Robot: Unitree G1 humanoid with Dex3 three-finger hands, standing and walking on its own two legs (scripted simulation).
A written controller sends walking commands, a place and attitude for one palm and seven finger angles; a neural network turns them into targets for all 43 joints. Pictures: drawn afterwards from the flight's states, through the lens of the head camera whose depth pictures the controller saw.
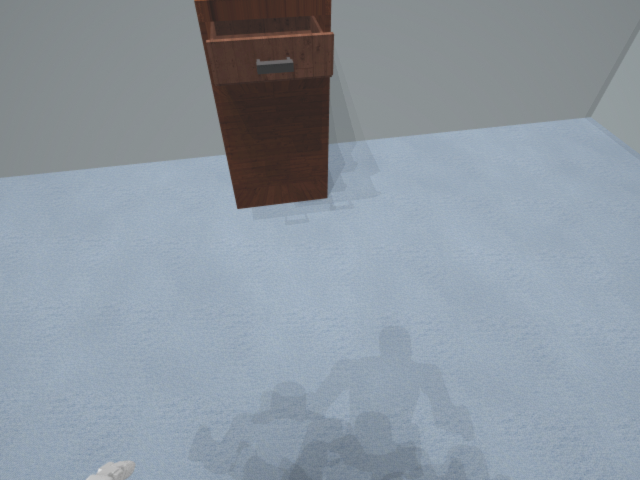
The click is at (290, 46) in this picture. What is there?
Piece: drawer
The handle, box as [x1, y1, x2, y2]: [256, 57, 293, 73]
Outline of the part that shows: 292,60 289,57 287,57 286,60 260,61 259,59 256,59 257,72 269,73 293,71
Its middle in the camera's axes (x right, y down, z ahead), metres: -0.15 -0.54 +1.20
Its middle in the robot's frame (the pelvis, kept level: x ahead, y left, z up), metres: +1.25 +0.20 -0.02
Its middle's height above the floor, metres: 0.75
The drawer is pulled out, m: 0.17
